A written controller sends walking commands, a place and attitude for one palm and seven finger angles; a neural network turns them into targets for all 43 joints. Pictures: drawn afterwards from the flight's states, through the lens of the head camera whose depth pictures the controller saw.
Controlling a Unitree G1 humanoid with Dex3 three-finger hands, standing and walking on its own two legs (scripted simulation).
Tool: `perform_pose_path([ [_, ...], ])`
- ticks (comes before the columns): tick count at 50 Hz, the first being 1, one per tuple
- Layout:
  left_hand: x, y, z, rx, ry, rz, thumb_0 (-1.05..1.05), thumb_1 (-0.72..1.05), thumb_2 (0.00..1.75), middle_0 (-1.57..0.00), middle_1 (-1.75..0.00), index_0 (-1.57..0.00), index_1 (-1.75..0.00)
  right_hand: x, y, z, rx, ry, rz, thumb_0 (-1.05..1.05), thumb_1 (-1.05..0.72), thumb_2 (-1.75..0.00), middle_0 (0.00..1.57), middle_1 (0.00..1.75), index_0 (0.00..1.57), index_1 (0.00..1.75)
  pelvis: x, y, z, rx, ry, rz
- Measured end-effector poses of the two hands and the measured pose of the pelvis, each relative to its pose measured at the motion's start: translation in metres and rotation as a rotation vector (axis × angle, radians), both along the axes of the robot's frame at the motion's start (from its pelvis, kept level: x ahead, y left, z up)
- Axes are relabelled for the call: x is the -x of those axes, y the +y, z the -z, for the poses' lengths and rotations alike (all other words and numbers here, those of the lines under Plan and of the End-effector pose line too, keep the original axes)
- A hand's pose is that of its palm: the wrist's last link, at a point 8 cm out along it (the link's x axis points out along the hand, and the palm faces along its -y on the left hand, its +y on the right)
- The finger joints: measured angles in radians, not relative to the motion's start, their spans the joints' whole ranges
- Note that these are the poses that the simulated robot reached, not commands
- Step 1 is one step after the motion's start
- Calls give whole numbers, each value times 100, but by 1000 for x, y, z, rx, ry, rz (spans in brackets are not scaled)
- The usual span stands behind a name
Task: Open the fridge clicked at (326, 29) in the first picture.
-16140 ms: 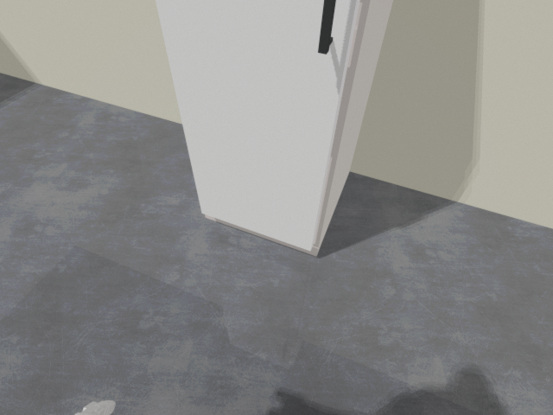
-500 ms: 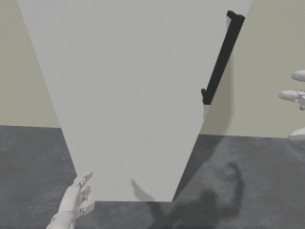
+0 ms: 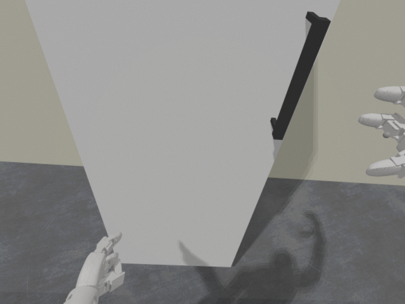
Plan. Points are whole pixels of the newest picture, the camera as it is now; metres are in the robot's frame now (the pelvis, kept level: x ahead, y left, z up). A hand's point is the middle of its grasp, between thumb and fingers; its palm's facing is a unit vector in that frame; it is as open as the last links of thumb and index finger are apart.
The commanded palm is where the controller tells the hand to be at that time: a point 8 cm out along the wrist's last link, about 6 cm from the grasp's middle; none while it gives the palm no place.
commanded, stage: move the hooked fingers beside the handle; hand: right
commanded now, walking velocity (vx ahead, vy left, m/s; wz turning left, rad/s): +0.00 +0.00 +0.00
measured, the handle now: (292, 82) +0.45 -0.15 +0.27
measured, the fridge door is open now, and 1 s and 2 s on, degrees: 0 0 0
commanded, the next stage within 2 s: feel for the door with the fingertips in 1.82 s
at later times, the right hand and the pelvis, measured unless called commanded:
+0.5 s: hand (356, 118) +0.35 -0.23 +0.26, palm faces +0.05 +1.00 -0.08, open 14.0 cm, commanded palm +0.31 -0.28 +0.27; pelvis +0.01 +0.00 +0.00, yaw +0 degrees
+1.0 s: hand (338, 109) +0.37 -0.21 +0.26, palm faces +0.04 +1.00 -0.06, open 14.0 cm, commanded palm +0.34 -0.26 +0.26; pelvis +0.01 +0.00 +0.00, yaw +0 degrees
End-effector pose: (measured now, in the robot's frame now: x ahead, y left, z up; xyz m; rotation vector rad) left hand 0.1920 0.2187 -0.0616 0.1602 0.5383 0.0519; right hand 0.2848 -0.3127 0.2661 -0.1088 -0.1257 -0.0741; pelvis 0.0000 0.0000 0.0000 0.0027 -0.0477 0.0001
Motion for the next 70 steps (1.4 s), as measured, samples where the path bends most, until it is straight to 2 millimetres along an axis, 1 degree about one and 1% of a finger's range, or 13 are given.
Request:
perform_pose_path([
  [7,-4,-5,1,-8,6,9,2,90,90,-20,-30,-20,-30,-3,7,0,-2,-12,-9,-1,51,-30,30,120,30,120,-1,-3,0,0,-1,8],
  [13,-7,-10,1,-2,12,14,2,90,90,-20,-30,-20,-30,-19,11,4,-14,33,2,-1,51,-30,30,120,30,120,-1,-4,-1,0,3,13],
  [19,-9,-12,1,11,14,10,2,90,90,-20,-30,-20,-30,-32,26,-4,-15,0,-39,-1,51,-30,30,120,30,120,-4,-4,-2,1,8,6],
  [24,-8,-10,3,19,30,0,2,90,90,-20,-30,-20,-30,-39,31,-1,-24,23,-36,-1,51,-30,30,120,30,120,-7,-4,-2,2,13,2],
  [30,-5,-2,5,5,52,-14,2,90,90,-20,-30,-20,-30,-43,30,5,-31,41,-12,-1,51,-30,30,120,30,120,-7,-2,-2,2,15,1],
  [38,-3,5,6,-8,61,-30,2,90,90,-20,-30,-20,-30,-46,32,1,-31,20,-13,-1,51,-30,30,120,30,120,-8,0,-2,2,15,3],
  [45,-1,6,8,-6,69,-32,2,90,90,-20,-30,-20,-30,-56,43,4,-40,49,-27,-1,51,-30,30,120,30,120,-6,1,-2,3,17,8],
  [49,2,5,8,3,71,-38,2,90,90,-20,-30,-20,-30,-63,49,2,-43,42,-31,-1,51,-30,30,120,30,120,-6,2,-2,4,19,4],
  [53,7,7,10,10,81,-47,2,90,90,-20,-30,-20,-30,-69,52,1,-49,46,-29,-1,51,-30,30,120,30,120,-6,3,-3,5,22,0],
  [56,11,9,11,15,89,-56,2,90,90,-20,-30,-20,-30,-69,53,0,-40,42,-23,-1,51,-30,30,120,30,120,-6,4,-3,5,22,-5],
  [62,16,13,14,13,103,-64,2,90,90,-20,-30,-20,-30,-62,57,0,-44,25,-42,-1,51,-30,30,120,30,120,-6,4,-3,6,19,-8],
  [66,16,15,14,9,104,-66,2,90,90,-20,-30,-20,-30,-60,53,6,-44,52,-16,-1,51,-30,30,120,30,120,-4,5,-3,6,17,-7],
  [70,14,16,12,1,97,-61,2,90,90,-20,-30,-20,-30,-58,51,5,-42,47,-4,-1,51,-30,30,120,30,120,-3,6,-3,6,14,-1],
])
